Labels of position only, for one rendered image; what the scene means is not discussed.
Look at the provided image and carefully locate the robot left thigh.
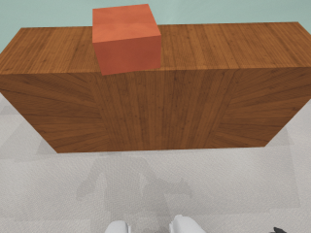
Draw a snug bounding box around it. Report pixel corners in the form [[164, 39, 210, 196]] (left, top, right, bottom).
[[104, 220, 131, 233]]

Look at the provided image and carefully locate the robot right thigh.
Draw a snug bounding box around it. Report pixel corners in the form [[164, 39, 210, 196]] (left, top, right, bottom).
[[169, 216, 206, 233]]

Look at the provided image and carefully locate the robot thigh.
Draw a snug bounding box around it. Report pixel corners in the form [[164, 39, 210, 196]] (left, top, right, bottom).
[[169, 216, 206, 233], [104, 220, 131, 233]]

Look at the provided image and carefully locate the pedestal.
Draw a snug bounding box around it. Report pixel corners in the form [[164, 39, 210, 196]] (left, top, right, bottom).
[[0, 21, 311, 153]]

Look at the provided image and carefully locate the carton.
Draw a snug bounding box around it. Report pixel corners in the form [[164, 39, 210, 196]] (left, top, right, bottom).
[[92, 4, 161, 76]]

